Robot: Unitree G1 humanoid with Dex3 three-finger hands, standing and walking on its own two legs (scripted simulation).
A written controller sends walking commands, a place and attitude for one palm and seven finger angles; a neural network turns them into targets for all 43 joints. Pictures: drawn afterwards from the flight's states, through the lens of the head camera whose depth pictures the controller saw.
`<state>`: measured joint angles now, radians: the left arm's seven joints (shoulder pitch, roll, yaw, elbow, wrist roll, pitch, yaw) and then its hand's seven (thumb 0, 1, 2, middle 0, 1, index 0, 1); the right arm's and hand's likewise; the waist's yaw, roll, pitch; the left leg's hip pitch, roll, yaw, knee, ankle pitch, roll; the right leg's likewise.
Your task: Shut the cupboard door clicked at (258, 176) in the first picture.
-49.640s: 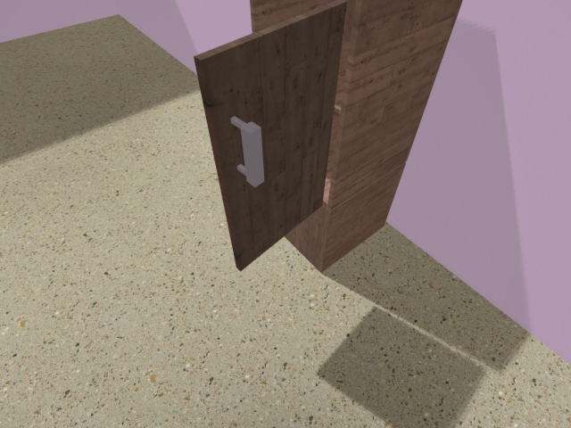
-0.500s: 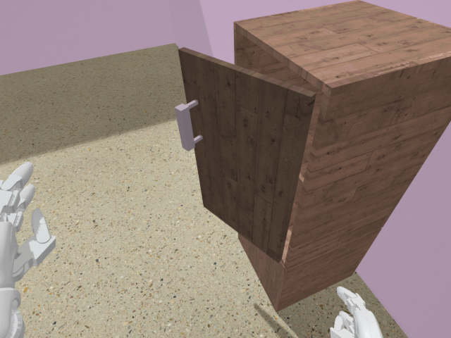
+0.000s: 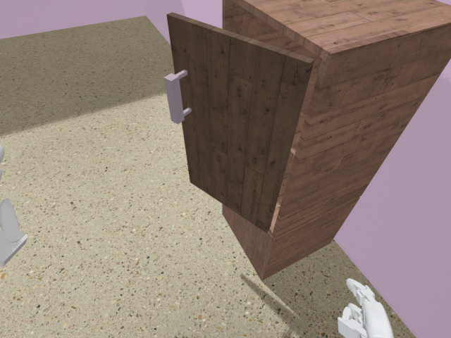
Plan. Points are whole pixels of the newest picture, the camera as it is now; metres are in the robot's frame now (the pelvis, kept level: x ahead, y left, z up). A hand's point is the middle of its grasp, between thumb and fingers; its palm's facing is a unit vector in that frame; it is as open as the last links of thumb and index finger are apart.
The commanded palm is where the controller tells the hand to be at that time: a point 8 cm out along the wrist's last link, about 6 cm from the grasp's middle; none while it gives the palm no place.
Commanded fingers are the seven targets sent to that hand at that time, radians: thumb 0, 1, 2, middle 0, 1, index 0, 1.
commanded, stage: step back with the hand held close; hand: left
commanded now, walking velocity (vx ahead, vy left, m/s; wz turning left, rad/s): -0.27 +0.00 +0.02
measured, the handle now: (180, 96) +0.66 +0.16 +0.07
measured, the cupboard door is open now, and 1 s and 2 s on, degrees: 25 25 25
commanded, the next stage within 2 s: stop stepping back and stand still in 0.90 s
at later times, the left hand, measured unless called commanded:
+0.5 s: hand out of the picture +0.13 +0.26 +0.18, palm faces +0.48 -0.74 -0.47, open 7.4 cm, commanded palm +0.05 +0.30 +0.18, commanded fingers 0.00 0.90 0.90 -0.20 -0.30 -0.20 -0.30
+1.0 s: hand out of the picture +0.02 +0.31 +0.19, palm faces +0.53 -0.74 -0.41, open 7.4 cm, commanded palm -0.04 +0.32 +0.18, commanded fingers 0.00 0.90 0.90 -0.20 -0.30 -0.20 -0.30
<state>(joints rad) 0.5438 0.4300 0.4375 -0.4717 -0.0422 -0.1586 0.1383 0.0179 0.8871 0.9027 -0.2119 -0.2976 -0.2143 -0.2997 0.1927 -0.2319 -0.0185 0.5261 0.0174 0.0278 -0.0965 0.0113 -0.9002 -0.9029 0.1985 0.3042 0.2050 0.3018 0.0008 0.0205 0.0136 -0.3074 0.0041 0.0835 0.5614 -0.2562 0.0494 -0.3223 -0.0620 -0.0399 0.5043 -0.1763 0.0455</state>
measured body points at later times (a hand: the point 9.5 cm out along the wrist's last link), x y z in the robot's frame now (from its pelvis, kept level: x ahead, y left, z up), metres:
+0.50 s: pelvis -0.07 -0.01 -0.01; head -0.06 +0.01 +0.44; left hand +0.10 +0.30 +0.20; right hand +0.10 -0.25 -0.09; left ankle +0.03 +0.09 -0.73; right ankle +0.03 -0.15 -0.73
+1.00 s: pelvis -0.15 +0.01 +0.00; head -0.15 +0.05 +0.45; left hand -0.01 +0.34 +0.21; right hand +0.05 -0.20 -0.06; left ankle +0.01 +0.09 -0.73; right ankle -0.22 -0.14 -0.68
